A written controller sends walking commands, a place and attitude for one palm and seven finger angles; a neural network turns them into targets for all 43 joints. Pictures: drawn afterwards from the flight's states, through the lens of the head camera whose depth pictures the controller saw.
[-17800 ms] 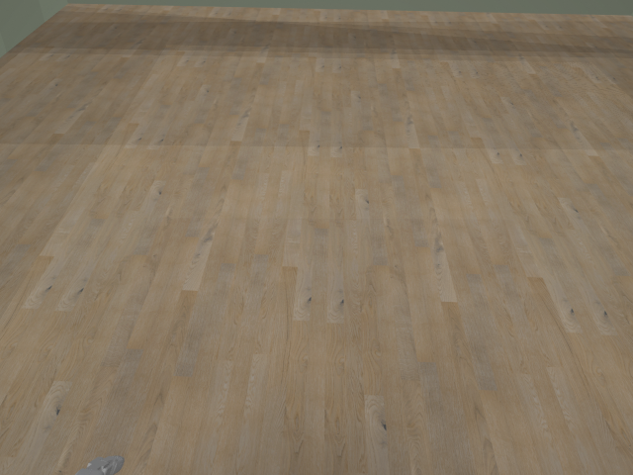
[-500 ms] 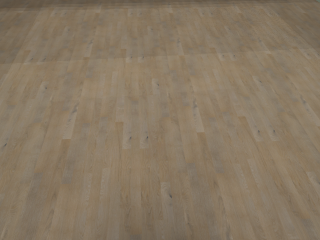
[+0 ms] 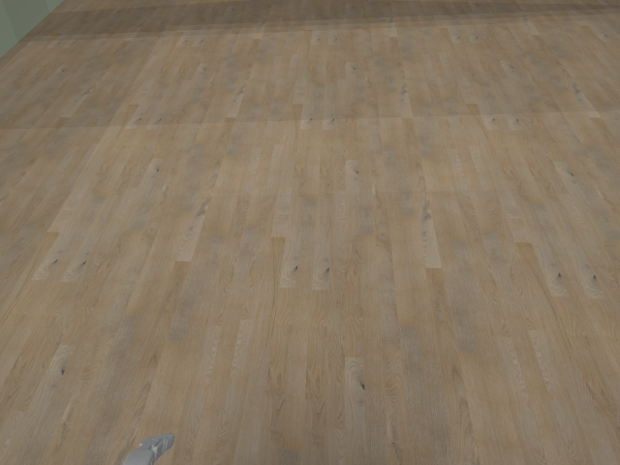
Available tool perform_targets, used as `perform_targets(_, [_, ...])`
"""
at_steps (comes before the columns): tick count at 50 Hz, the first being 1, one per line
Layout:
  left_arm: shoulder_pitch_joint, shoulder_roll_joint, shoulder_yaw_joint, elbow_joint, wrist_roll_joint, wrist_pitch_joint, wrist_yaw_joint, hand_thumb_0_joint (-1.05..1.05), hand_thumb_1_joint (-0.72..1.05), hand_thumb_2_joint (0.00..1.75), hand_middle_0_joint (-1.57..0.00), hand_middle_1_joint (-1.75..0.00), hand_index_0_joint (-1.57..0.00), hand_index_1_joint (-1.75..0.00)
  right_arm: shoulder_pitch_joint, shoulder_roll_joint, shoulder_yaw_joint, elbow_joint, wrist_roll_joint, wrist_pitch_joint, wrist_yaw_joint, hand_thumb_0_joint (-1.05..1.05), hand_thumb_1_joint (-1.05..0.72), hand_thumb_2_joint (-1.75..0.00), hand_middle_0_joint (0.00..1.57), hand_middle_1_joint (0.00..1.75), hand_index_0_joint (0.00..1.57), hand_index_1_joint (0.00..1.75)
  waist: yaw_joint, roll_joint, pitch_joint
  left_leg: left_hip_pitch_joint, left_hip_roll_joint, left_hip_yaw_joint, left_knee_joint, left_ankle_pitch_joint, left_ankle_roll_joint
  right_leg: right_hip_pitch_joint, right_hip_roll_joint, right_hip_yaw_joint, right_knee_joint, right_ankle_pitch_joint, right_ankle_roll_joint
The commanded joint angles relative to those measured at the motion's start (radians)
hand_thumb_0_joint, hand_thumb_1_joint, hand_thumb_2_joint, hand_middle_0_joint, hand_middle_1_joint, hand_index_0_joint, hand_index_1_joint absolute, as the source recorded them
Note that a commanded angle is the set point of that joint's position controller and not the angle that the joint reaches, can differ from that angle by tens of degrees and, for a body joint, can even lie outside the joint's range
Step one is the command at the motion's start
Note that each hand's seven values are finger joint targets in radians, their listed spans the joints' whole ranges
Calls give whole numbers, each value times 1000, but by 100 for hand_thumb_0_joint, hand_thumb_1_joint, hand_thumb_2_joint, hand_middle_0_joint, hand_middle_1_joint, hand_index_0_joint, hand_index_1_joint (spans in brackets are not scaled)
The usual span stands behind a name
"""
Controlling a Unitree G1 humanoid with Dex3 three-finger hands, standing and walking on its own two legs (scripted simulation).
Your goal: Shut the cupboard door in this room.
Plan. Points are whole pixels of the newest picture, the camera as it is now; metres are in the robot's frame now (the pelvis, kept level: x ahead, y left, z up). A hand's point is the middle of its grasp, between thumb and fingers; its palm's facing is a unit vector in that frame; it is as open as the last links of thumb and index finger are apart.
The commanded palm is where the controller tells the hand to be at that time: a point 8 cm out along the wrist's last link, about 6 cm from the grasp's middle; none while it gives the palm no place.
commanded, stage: turn or walk to find it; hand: left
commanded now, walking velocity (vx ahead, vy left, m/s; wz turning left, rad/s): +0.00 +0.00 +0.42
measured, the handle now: out of the picture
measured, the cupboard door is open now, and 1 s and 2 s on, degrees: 86 86 86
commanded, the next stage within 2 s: stand and wait in 0.30 s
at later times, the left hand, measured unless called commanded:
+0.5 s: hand out of the picture -0.06 +0.24 -0.18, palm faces +0.29 -0.92 -0.26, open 7.4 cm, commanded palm none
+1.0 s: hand out of the picture -0.05 +0.18 -0.13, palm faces +0.46 -0.84 -0.29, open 7.4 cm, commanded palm none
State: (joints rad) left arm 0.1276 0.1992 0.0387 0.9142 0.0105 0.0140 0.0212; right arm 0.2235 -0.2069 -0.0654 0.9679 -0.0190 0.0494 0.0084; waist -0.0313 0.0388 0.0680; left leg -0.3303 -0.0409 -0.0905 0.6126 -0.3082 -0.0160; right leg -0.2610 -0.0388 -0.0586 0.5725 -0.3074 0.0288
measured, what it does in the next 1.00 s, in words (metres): steps on the spot, turning left: left foot, then right foot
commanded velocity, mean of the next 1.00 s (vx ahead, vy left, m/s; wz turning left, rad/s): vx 0.00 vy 0.00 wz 0.47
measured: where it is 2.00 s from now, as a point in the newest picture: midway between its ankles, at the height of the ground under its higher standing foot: outside the picture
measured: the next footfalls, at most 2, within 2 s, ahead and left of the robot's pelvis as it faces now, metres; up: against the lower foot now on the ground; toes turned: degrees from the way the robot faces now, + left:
left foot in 0.42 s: -0.03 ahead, +0.14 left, +0.00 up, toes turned +17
right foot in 0.84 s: +0.05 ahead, -0.10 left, +0.00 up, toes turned +20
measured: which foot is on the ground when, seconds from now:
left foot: up 0.00-0.40, down 0.42-0.84, up 0.86-1.00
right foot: down 0.00-0.42, up 0.44-0.82, down 0.84-1.00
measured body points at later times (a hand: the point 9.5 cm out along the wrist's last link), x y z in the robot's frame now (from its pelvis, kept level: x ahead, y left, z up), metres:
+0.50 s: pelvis -0.03 +0.02 +0.00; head +0.00 +0.05 +0.45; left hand -0.08 +0.29 -0.16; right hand +0.13 -0.20 -0.13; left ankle -0.07 +0.13 -0.73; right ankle -0.01 -0.11 -0.70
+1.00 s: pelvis -0.04 -0.04 +0.01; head +0.00 -0.06 +0.46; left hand -0.07 +0.22 -0.11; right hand +0.12 -0.25 -0.16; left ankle -0.13 +0.09 -0.64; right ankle +0.01 -0.12 -0.73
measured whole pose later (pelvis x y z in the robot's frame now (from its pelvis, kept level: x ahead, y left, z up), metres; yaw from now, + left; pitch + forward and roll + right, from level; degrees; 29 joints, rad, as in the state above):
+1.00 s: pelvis -0.04 -0.04 +0.01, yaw +29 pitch -1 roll +2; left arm 0.19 0.16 0.03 0.90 0.02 0.01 0.02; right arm 0.21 -0.26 -0.09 0.96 -0.03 0.08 0.02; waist -0.03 0.05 0.08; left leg -0.50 -0.03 -0.05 1.16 -0.39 -0.04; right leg -0.23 -0.08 -0.13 0.54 -0.29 -0.02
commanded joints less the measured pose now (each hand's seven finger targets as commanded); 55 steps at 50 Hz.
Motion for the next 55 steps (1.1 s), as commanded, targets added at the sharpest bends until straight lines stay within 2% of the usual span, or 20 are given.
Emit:
perform_targets(1, [92,227,67,-58,8,-17,19,0,90,90,-20,-30,-20,-30,-65,-121,-48,-101,-2,0,-8,0,-90,-90,20,30,20,30,62,-245,-32,-226,21,-25,522,-234,-1,30,-410,368,-341,69,-199])
perform_targets(3, [-1,166,47,-78,8,-20,15,0,90,90,-20,-30,-20,-30,-8,-107,-46,-56,-5,6,5,0,-90,-90,20,30,20,30,7,-159,2,-214,49,7,619,-106,-16,-7,-303,181,-304,92,-153])
perform_targets(5, [-1,146,42,-76,10,-26,15,0,90,90,-20,-30,-20,-30,24,-96,-42,-40,-3,9,10,0,-90,-90,20,30,20,30,-1,-186,-5,-197,60,34,622,-54,-32,-3,-275,99,-294,145,-132])
perform_targets(14, [166,214,60,-2,20,-20,9,0,90,90,-20,-30,-20,-30,-102,-74,-10,-63,9,-8,4,0,-90,-90,20,30,20,30,89,-230,-73,-103,61,136,231,-169,-46,179,-317,42,-193,474,-175])
perform_targets(17, [164,225,63,15,21,-16,9,0,90,90,-20,-30,-20,-30,-77,-75,-3,-56,14,-20,-2,0,-90,-90,20,30,20,30,75,-252,-111,-24,51,167,57,-134,-34,205,-319,25,-131,548,-160])
perform_targets(19, [140,225,64,15,11,-9,7,0,90,90,-20,-30,-20,-30,-29,-92,-5,-41,12,-28,-2,0,-90,-90,20,30,20,30,37,-222,-126,119,54,183,-135,26,-21,131,-296,-27,-58,473,-101])
perform_targets(20, [126,200,61,11,3,-3,5,0,90,90,-20,-30,-20,-30,10,-128,-13,-34,10,-38,1,0,-90,-90,20,30,20,30,9,-111,-151,245,106,121,-254,162,-3,39,-260,-74,61,356,-53])
perform_targets(21, [142,139,52,-22,-3,5,0,0,90,90,-20,-30,-20,-30,32,-230,-35,-42,0,-45,-1,0,-90,-90,20,30,20,30,-1,175,-149,370,334,-170,-281,443,88,-208,-131,-134,249,-36,25])
perform_targets(22, [90,112,32,-52,5,11,0,0,90,90,-20,-30,-20,-30,71,-284,-46,-33,2,-34,-5,0,-90,-90,20,30,20,30,-26,243,-132,336,457,-249,-281,641,189,-285,-88,-81,392,-344,39])
perform_targets(24, [-2,128,42,-46,2,28,5,0,90,90,-20,-30,-20,-30,37,-240,-37,-24,-4,-34,-26,0,-90,-90,20,30,20,30,-26,223,-66,218,382,-221,-293,542,193,-297,-85,28,520,-260,36])
perform_targets(26, [43,133,46,-16,4,22,-10,0,90,90,-20,-30,-20,-30,-51,-198,-21,-55,-3,-39,-28,0,-90,-90,20,30,20,30,22,140,-52,205,303,-126,-280,522,168,-289,-79,27,548,-144,44])
perform_targets(29, [60,134,43,-9,2,21,-11,0,90,90,-20,-30,-20,-30,-49,-196,-24,-64,1,-43,-24,0,-90,-90,20,30,20,30,23,119,-74,214,265,-94,-281,513,159,-265,-66,26,522,-99,57])
perform_targets(35, [9,115,35,-56,-2,16,-7,0,90,90,-20,-30,-20,-30,-25,-207,-41,-76,-6,-31,-18,0,-90,-90,20,30,20,30,-2,122,-72,186,265,-192,-260,443,184,-194,-28,24,297,-149,56])
perform_targets(40, [132,128,39,-40,-6,-3,-3,0,90,90,-20,-30,-20,-30,-73,-199,-49,-102,-2,-20,-13,0,-90,-90,20,30,20,30,57,113,-109,33,200,-224,-160,373,134,86,13,-4,-62,34,38])
perform_targets(41, [177,160,48,-35,-1,-13,2,0,90,90,-20,-30,-20,-30,-70,-168,-46,-114,5,-21,-10,0,-90,-90,20,30,20,30,78,24,-130,-69,147,-194,-79,238,89,216,-51,48,-201,90,25])
perform_targets(42, [202,251,65,-40,18,-23,11,0,90,90,-20,-30,-20,-30,-56,-98,-37,-132,12,-23,-4,0,-90,-90,20,30,20,30,86,-247,-140,-249,3,-33,143,-62,9,315,-309,322,-290,102,-60])
perform_targets(43, [176,278,65,-58,13,-20,10,0,90,90,-20,-30,-20,-30,-69,-122,-44,-143,3,-16,-4,0,-90,-90,20,30,20,30,86,-306,-97,-252,-19,4,360,-270,-9,155,-452,412,-329,108,-159])
perform_targets(45, [74,220,62,-88,6,-15,16,0,90,90,-20,-30,-20,-30,-64,-141,-56,-116,-4,5,1,0,-90,-90,20,30,20,30,42,-235,-10,-239,30,-39,582,-195,1,-15,-393,353,-358,-31,-167])
perform_targets(47, [6,163,43,-103,7,-22,11,0,90,90,-20,-30,-20,-30,-12,-119,-48,-73,-8,9,13,0,-90,-90,20,30,20,30,1,-173,0,-233,49,5,640,-72,-23,8,-284,149,-297,110,-124])
perform_targets(55, [147,186,50,-46,15,-27,14,0,90,90,-20,-30,-20,-30,-78,-101,-26,-69,1,7,13,0,-90,-90,20,30,20,30,66,-202,-68,-208,76,86,431,-125,-64,205,-318,38,-233,397,-157])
